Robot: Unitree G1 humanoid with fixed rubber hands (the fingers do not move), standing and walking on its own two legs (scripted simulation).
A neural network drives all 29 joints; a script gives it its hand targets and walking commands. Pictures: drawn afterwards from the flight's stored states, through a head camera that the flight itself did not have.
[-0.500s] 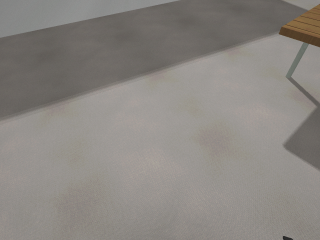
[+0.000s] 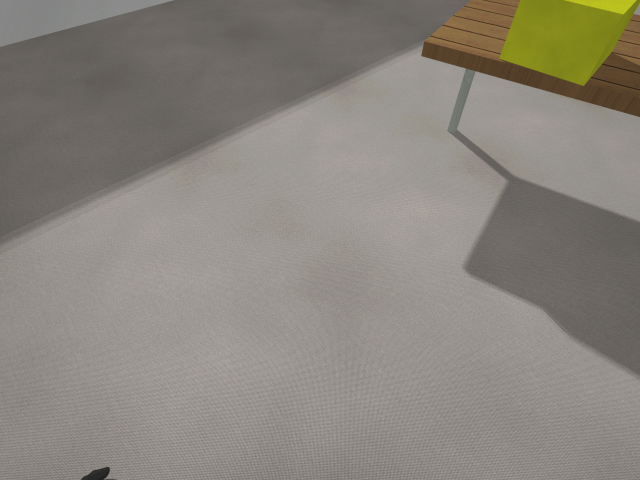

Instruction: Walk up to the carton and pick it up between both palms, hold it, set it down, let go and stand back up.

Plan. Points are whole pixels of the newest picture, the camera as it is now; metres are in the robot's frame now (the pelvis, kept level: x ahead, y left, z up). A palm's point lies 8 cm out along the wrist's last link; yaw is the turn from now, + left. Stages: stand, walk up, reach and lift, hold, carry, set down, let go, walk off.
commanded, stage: walk up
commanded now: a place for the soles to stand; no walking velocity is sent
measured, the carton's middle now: (570, 23) +1.34 -0.71 +0.00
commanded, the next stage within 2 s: none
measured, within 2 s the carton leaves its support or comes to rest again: neither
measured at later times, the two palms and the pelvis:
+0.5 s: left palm (167, 373) +0.30 +0.25 -0.10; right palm out of the picture +0.15 -0.39 -0.08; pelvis +0.15 -0.04 +0.00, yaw -12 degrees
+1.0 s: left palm (239, 294) +0.44 +0.17 -0.11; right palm out of the picture +0.21 -0.44 -0.09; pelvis +0.27 -0.11 -0.01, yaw -22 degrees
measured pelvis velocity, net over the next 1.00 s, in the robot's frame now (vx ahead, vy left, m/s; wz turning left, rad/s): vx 0.27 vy -0.11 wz -0.38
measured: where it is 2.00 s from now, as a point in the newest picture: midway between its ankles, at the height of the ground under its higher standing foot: (414, 399)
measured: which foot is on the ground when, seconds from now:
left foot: down 0.00-0.12, up 0.14-0.36, down 0.38-0.66, up 0.68-0.92, down 0.94-1.00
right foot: up 0.00-0.08, down 0.10-0.38, up 0.40-0.64, down 0.66-0.94, up 0.96-1.00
